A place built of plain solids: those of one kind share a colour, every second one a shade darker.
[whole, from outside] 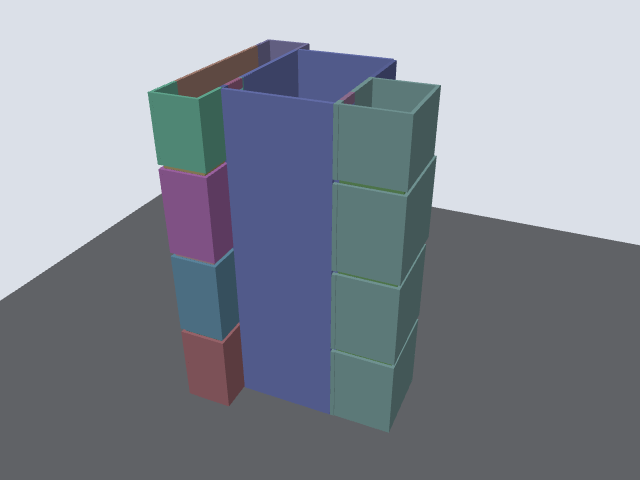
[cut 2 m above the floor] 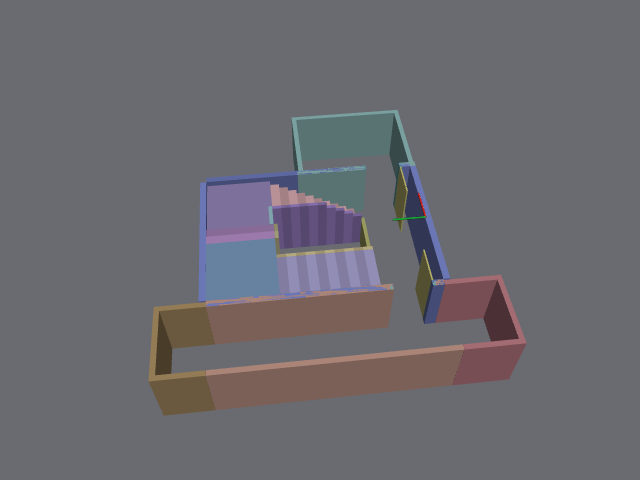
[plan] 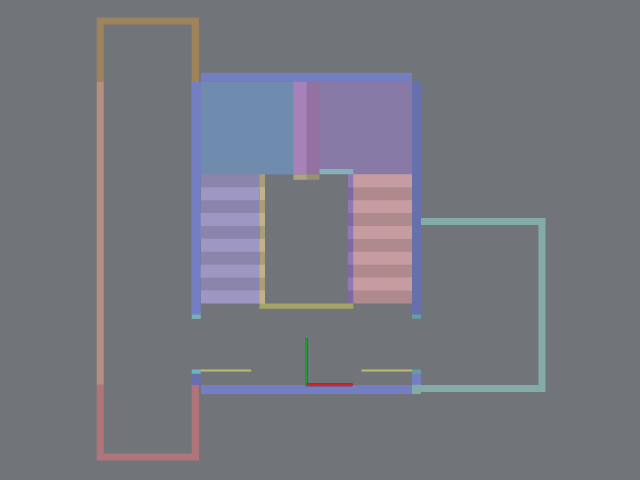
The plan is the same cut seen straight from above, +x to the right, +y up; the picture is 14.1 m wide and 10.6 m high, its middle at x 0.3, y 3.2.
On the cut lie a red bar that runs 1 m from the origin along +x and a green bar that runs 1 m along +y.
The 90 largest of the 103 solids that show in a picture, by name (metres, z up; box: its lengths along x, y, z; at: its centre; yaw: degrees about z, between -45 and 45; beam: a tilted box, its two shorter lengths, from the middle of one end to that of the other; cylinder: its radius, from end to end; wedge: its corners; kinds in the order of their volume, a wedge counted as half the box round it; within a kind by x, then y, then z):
{
 "wall_shaft_1": {"box": [0.2, 0.34, 15.32], "at": [-2.43, 0.17, 7.61]},
 "wall_shaft_2": {"box": [0.2, 5.24, 15.32], "at": [-2.43, 4.08, 7.61]},
 "wall_shaft_3": {"box": [4.66, 0.2, 15.32], "at": [0.0, -0.1, 7.61]},
 "wall_shaft_4": {"box": [4.66, 0.2, 15.32], "at": [0.0, 6.8, 7.61]},
 "wall_shaft_5": {"box": [0.2, 0.34, 15.32], "at": [2.43, 0.17, 7.61]},
 "wall_shaft_6": {"box": [0.2, 5.24, 15.32], "at": [2.43, 4.08, 7.61]},
 "wall_lift_1": {"box": [0.2, 0.54, 3.93], "at": [2.43, 0.07, 1.92]},
 "wall_lift_2": {"box": [0.2, 0.54, 3.93], "at": [2.43, 0.07, 6.04]},
 "wall_lift_3": {"box": [0.2, 0.54, 3.93], "at": [2.43, 0.07, 10.16]},
 "wall_lift_4": {"box": [0.2, 0.54, 2.95], "at": [2.43, 0.07, 13.79]},
 "wall_lift_5": {"box": [0.2, 2.24, 2.95], "at": [2.43, 2.58, 13.79]},
 "wall_lift_6": {"box": [0.2, 2.27, 3.93], "at": [2.43, 2.59, 1.92]},
 "wall_lift_7": {"box": [2.91, 0.16, 3.93], "at": [3.83, -0.08, 1.92]},
 "wall_lift_8": {"box": [2.91, 0.16, 3.93], "at": [3.83, -0.08, 6.04]},
 "wall_lift_9": {"box": [2.91, 0.16, 3.93], "at": [3.83, -0.08, 10.16]},
 "wall_lift_10": {"box": [2.91, 0.16, 2.95], "at": [3.83, -0.08, 13.79]},
 "wall_lift_11": {"box": [2.91, 0.16, 2.95], "at": [3.83, 3.58, 13.79]},
 "wall_lift_12": {"box": [2.91, 0.16, 3.93], "at": [3.83, 3.61, 1.92]},
 "wall_lift_13": {"box": [0.16, 3.82, 2.95], "at": [5.2, 1.75, 13.79]},
 "wall_lift_14": {"box": [0.16, 3.85, 3.93], "at": [5.2, 1.76, 1.92]},
 "wall_lift_15": {"box": [0.16, 3.96, 3.93], "at": [5.2, 1.82, 6.04]},
 "wall_lift_16": {"box": [0.16, 4.31, 3.93], "at": [5.2, 2.0, 10.16]},
 "tread_u0c_1": {"box": [1.3, 0.29, 4.01], "at": [-1.68, 1.94, 1.95]},
 "tread_u0c_2": {"box": [1.3, 0.29, 3.84], "at": [-1.68, 2.23, 1.87]},
 "tread_u0c_3": {"box": [1.3, 0.29, 3.68], "at": [-1.68, 2.51, 1.79]},
 "tread_u0c_4": {"box": [1.3, 0.29, 3.51], "at": [-1.68, 2.8, 1.71]},
 "tread_u0c_5": {"box": [1.3, 0.29, 3.35], "at": [-1.68, 3.08, 1.62]},
 "tread_u0c_6": {"box": [1.3, 0.29, 3.18], "at": [-1.68, 3.37, 1.54]},
 "tread_u0c_7": {"box": [1.3, 0.29, 3.02], "at": [-1.68, 3.65, 1.46]},
 "tread_u0c_8": {"box": [1.3, 0.29, 2.85], "at": [-1.68, 3.94, 1.38]},
 "tread_u0c_9": {"box": [1.3, 0.29, 2.69], "at": [-1.68, 4.22, 1.29]},
 "tread_u0c_10": {"box": [1.3, 0.29, 2.52], "at": [-1.68, 4.51, 1.21]},
 "wall_corr_1": {"box": [0.16, 6.7, 3.93], "at": [-4.55, 3.35, 1.92]},
 "wall_corr_2": {"box": [0.16, 6.7, 2.95], "at": [-4.55, 3.35, 13.79]},
 "wall_corr_3": {"box": [0.2, 5.24, 3.93], "at": [-2.43, 4.08, 1.92]},
 "floor_1": {"box": [2.05, 2.05, 2.36], "at": [-1.31, 5.67, 1.13]},
 "floor_q0a_1": {"box": [2.05, 2.05, 1.86], "at": [1.31, 5.67, 0.88]},
 "floor_lift_1": {"box": [2.59, 3.5, 0.24], "at": [3.83, 1.75, 12.25]},
 "floor_lift_2": {"box": [2.59, 3.64, 0.24], "at": [3.83, 1.82, 4.0]},
 "floor_lift_3": {"box": [2.59, 3.99, 0.24], "at": [3.83, 2.0, 8.13]},
 "wall_corr0a_1": {"box": [0.16, 1.67, 3.93], "at": [-4.55, -0.83, 1.92]},
 "wall_corr0a_2": {"box": [2.26, 0.16, 3.93], "at": [-3.5, -1.59, 1.92]},
 "wall_corr0a_3": {"box": [0.16, 1.67, 3.93], "at": [-2.45, -0.83, 1.92]},
 "wall_corr2a_1": {"box": [0.16, 1.67, 3.93], "at": [-4.55, -0.83, 10.16]},
 "wall_corr2a_2": {"box": [2.26, 0.16, 3.93], "at": [-3.5, -1.59, 10.16]},
 "wall_corr2a_3": {"box": [0.16, 1.67, 3.93], "at": [-2.45, -0.83, 10.16]},
 "tread_u0a_1": {"box": [1.3, 0.29, 0.38], "at": [1.68, 2.23, 0.14]},
 "tread_u0a_2": {"box": [1.3, 0.29, 0.54], "at": [1.68, 2.51, 0.22]},
 "tread_u0a_3": {"box": [1.3, 0.29, 0.71], "at": [1.68, 2.8, 0.3]},
 "tread_u0a_4": {"box": [1.3, 0.29, 0.87], "at": [1.68, 3.08, 0.39]},
 "tread_u0a_5": {"box": [1.3, 0.29, 1.04], "at": [1.68, 3.37, 0.47]},
 "tread_u0a_6": {"box": [1.3, 0.29, 1.2], "at": [1.68, 3.65, 0.55]},
 "tread_u0a_7": {"box": [1.3, 0.29, 1.37], "at": [1.68, 3.94, 0.63]},
 "tread_u0a_8": {"box": [1.3, 0.29, 1.53], "at": [1.68, 4.22, 0.72]},
 "tread_u0a_9": {"box": [1.3, 0.29, 1.7], "at": [1.68, 4.51, 0.8]},
 "wall_corr0b_1": {"box": [0.16, 1.42, 3.93], "at": [-4.55, 7.41, 1.92]},
 "wall_corr0b_2": {"box": [2.26, 0.16, 3.93], "at": [-3.5, 8.04, 1.92]},
 "wall_corr0b_3": {"box": [0.16, 1.42, 3.93], "at": [-2.45, 7.41, 1.92]},
 "wall_corr3a_1": {"box": [0.16, 1.67, 2.95], "at": [-4.55, -0.83, 13.79]},
 "wall_corr3a_2": {"box": [2.26, 0.16, 2.95], "at": [-3.5, -1.59, 13.79]},
 "wall_corr3a_3": {"box": [0.16, 1.67, 2.95], "at": [-2.45, -0.83, 13.79]},
 "tread_u0b_1": {"box": [0.29, 2.05, 2.19], "at": [-0.14, 5.67, 1.05]},
 "tread_u0b_2": {"box": [0.29, 2.05, 2.03], "at": [0.14, 5.67, 0.96]},
 "wall_corr1a_1": {"box": [2.26, 0.16, 3.93], "at": [-3.5, -1.59, 6.04]},
 "wall_corr1a_2": {"box": [0.16, 1.67, 3.93], "at": [-2.45, -0.83, 6.04]},
 "wall_corr3b_1": {"box": [0.16, 1.42, 2.95], "at": [-4.55, 7.41, 13.79]},
 "wall_corr3b_2": {"box": [2.26, 0.16, 2.95], "at": [-3.5, 8.04, 13.79]},
 "wall_corr3b_3": {"box": [0.16, 1.42, 2.95], "at": [-2.45, 7.41, 13.79]},
 "flightguard_u0c_left_1": {"box": [0.12, 0.29, 5.17], "at": [-0.97, 1.94, 2.54]},
 "flightguard_u0c_left_2": {"box": [0.12, 0.29, 5.01], "at": [-0.97, 2.23, 2.45]},
 "flightguard_u0c_left_3": {"box": [0.12, 0.29, 4.84], "at": [-0.97, 2.51, 2.37]},
 "flightguard_u0c_left_4": {"box": [0.12, 0.29, 4.68], "at": [-0.97, 2.8, 2.29]},
 "flightguard_u0c_left_5": {"box": [0.12, 0.29, 4.51], "at": [-0.97, 3.08, 2.21]},
 "flightguard_u0c_left_6": {"box": [0.12, 0.29, 4.35], "at": [-0.97, 3.37, 2.12]},
 "flightguard_u0c_left_7": {"box": [0.12, 0.29, 4.18], "at": [-0.97, 3.65, 2.04]},
 "flightguard_u0c_left_8": {"box": [0.12, 0.29, 4.02], "at": [-0.97, 3.94, 1.96]},
 "flightguard_u0c_left_9": {"box": [0.12, 0.29, 3.85], "at": [-0.97, 4.22, 1.88]},
 "flightguard_u0c_left_10": {"box": [0.12, 0.29, 3.69], "at": [-0.97, 4.51, 1.79]},
 "floor_corr2a_1": {"box": [1.94, 1.51, 0.24], "at": [-3.5, -0.76, 8.13]},
 "floor_corr3a_1": {"box": [1.94, 1.51, 0.24], "at": [-3.5, -0.76, 12.25]},
 "guard_1": {"box": [2.07, 0.12, 1.15], "at": [0.0, 1.74, 0.53]},
 "leaf_1": {"box": [1.11, 0.05, 2.07], "at": [-1.77, 0.32, 1.04]},
 "leaf_2": {"box": [1.11, 0.05, 2.07], "at": [1.77, 0.32, 1.04]},
 "flightguard_u0b_left_1": {"box": [0.29, 0.12, 3.36], "at": [-0.14, 4.59, 1.63]},
 "flightguard_u0b_left_2": {"box": [0.29, 0.12, 3.19], "at": [0.14, 4.59, 1.55]},
 "flightguard_u0a_left_1": {"box": [0.12, 0.29, 2.7], "at": [0.97, 4.22, 1.3]},
 "flightguard_u0a_left_2": {"box": [0.12, 0.29, 2.86], "at": [0.97, 4.51, 1.38]},
 "guard_q0ag_1": {"box": [0.75, 0.12, 1.48], "at": [0.66, 4.71, 2.5]},
 "wallover_corr_1": {"box": [0.2, 1.11, 0.4], "at": [-2.43, 0.9, 15.07]},
 "wallover_lift_1": {"box": [0.2, 1.11, 0.4], "at": [2.43, 0.9, 15.07]}
}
